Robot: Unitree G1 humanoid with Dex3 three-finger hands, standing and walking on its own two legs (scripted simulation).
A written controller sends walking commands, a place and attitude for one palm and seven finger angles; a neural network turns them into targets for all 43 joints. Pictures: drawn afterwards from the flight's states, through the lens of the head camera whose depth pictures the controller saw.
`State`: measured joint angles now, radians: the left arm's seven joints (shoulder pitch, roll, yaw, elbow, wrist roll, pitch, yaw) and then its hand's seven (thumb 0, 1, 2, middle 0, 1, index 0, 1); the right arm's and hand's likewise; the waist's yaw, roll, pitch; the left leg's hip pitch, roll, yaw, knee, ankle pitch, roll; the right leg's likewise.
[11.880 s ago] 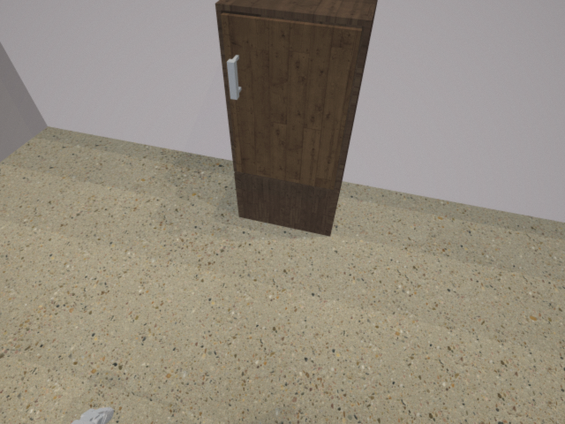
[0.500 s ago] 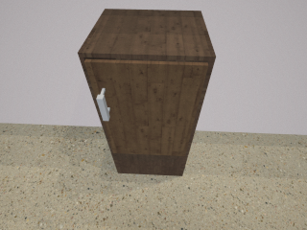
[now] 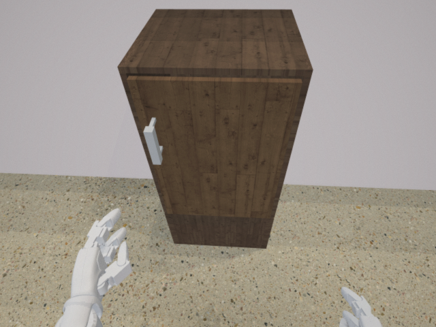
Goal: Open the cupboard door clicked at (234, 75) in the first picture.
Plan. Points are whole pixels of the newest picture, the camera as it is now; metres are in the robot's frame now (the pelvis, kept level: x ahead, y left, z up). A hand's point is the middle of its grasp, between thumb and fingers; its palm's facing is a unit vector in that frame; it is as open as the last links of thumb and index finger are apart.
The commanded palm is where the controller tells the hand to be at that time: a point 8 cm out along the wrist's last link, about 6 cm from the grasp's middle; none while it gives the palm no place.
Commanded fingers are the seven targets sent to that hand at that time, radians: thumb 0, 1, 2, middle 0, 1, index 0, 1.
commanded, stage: raise the hand with hooked fingers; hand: left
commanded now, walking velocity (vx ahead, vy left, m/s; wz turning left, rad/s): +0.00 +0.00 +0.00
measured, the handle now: (155, 141) +0.58 +0.19 -0.01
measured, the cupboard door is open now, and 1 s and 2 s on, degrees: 0 0 0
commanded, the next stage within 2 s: move the hooked fingers beside the handle in 1.86 s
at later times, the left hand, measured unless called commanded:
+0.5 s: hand (117, 285) +0.21 +0.20 -0.03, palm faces -0.17 -0.98 -0.07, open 10.5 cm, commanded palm +0.18 +0.27 -0.02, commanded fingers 0.00 0.01 0.52 -0.26 -0.87 -0.26 -0.87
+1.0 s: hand (82, 260) +0.25 +0.27 +0.00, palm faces -0.02 -1.00 -0.07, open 13.4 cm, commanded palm +0.23 +0.32 +0.00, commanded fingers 0.00 -0.50 0.30 -0.30 -1.20 -0.30 -1.20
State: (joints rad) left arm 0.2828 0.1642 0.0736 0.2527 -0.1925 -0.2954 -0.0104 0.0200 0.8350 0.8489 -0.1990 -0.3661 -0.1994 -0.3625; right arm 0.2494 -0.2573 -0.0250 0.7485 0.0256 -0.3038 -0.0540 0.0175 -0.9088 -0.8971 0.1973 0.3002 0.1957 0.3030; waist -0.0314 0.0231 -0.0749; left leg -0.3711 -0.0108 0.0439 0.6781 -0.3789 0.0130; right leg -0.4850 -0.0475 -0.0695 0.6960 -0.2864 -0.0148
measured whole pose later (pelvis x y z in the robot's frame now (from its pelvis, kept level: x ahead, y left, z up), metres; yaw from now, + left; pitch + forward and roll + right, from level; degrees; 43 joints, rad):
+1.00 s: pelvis -0.01 +0.03 -0.06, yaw +0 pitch +14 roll -3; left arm 0.22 0.36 0.32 0.10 -0.34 -0.34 -0.39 -0.01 -0.34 0.36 -0.29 -1.10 -0.29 -1.10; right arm 0.25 -0.27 0.02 0.49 0.03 -0.23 -0.05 0.02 -0.90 -0.90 0.20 0.30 0.20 0.30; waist -0.02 0.00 -0.11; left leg -0.80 0.01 0.00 1.11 -0.57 0.04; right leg -0.85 -0.04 -0.10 1.01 -0.40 0.01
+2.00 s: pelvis -0.01 +0.02 -0.05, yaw +0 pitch +15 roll -3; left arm -0.03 0.43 0.46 0.44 -0.38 -0.33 -0.57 -0.01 -0.49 0.30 -0.30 -1.20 -0.30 -1.20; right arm 0.27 -0.28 0.05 0.52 0.03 -0.19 -0.05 0.02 -0.90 -0.90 0.20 0.30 0.20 0.30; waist -0.02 0.01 -0.10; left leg -0.78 0.02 0.00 1.06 -0.54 0.03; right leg -0.84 -0.03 -0.10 0.97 -0.38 0.00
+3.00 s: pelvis +0.00 +0.03 -0.06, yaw -2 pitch +21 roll -3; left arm -0.65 0.57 0.48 1.00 -0.20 -0.37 -0.52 -0.01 -0.50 0.30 -0.30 -1.20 -0.30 -1.20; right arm 0.34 -0.28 0.05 0.59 0.02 -0.02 -0.03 0.01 -0.90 -0.90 0.20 0.30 0.20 0.30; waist -0.11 0.00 -0.10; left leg -0.92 0.03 0.02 1.10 -0.55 0.05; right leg -0.98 -0.02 -0.08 0.98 -0.37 0.01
